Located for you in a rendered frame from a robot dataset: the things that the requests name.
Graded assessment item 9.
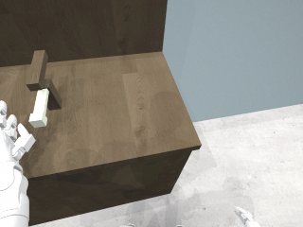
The robot right hand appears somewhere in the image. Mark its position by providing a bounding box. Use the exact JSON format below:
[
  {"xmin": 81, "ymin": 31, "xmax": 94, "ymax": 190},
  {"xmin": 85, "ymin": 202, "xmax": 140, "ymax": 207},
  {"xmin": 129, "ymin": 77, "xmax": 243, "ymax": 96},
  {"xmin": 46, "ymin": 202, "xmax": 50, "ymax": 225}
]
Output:
[{"xmin": 234, "ymin": 206, "xmax": 260, "ymax": 227}]

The robot left forearm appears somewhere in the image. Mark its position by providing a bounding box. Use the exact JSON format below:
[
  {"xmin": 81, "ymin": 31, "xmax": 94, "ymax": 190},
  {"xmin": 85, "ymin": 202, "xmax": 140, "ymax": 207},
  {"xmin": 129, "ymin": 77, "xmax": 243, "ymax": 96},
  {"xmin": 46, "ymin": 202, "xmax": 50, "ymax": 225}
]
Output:
[{"xmin": 0, "ymin": 161, "xmax": 29, "ymax": 227}]

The tap lever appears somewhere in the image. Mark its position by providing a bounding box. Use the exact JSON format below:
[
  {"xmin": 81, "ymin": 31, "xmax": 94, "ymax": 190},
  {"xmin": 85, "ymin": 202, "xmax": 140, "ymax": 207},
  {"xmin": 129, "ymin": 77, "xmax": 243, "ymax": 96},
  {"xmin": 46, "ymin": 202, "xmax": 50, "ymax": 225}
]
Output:
[{"xmin": 28, "ymin": 88, "xmax": 49, "ymax": 128}]

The counter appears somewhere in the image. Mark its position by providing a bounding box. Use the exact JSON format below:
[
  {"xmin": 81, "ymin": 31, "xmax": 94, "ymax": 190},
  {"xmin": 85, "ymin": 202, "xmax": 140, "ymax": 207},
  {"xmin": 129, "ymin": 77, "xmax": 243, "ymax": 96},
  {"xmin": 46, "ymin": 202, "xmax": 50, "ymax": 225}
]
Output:
[{"xmin": 0, "ymin": 0, "xmax": 202, "ymax": 227}]

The robot left hand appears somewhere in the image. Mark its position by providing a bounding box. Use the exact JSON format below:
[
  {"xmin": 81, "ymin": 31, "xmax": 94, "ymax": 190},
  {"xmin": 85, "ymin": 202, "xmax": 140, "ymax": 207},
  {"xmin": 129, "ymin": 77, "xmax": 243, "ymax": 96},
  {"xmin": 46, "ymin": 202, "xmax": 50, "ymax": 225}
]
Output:
[{"xmin": 0, "ymin": 100, "xmax": 36, "ymax": 164}]

